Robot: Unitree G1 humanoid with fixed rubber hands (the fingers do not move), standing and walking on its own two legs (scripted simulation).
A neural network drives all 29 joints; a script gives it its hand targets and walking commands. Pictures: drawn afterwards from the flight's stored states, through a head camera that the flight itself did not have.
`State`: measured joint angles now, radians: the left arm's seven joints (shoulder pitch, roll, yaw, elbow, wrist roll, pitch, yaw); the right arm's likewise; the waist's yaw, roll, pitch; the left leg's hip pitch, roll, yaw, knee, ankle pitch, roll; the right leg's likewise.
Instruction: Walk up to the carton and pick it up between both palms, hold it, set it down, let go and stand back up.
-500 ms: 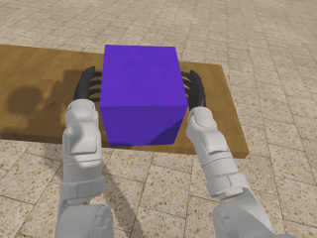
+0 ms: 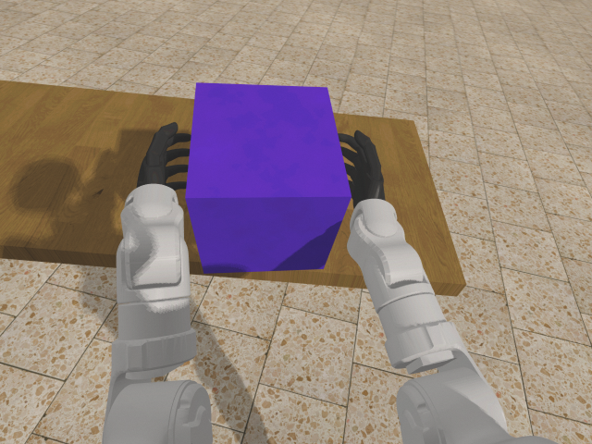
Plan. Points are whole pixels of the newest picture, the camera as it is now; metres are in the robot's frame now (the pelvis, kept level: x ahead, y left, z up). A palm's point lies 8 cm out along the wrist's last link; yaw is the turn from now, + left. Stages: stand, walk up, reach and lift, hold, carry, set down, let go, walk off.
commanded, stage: hold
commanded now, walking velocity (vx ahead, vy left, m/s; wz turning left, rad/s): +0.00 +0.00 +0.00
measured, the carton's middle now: (264, 182) +0.40 +0.01 +0.14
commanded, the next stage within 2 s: none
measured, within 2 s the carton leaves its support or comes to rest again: neither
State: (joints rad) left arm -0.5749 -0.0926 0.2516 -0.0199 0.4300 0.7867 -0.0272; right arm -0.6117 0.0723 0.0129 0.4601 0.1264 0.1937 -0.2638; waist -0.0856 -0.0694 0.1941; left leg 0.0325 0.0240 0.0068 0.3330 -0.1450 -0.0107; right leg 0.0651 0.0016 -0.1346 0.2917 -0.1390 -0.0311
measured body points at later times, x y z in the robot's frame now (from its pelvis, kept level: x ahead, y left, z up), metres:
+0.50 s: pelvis +0.00 +0.00 +0.00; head -0.01 +0.02 +0.45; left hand +0.38 +0.14 +0.17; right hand +0.37 -0.12 +0.16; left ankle +0.04 +0.12 -0.75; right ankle +0.04 -0.09 -0.75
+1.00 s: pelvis +0.00 +0.00 +0.00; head -0.01 +0.02 +0.45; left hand +0.37 +0.14 +0.17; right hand +0.37 -0.12 +0.16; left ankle +0.04 +0.12 -0.75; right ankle +0.04 -0.09 -0.75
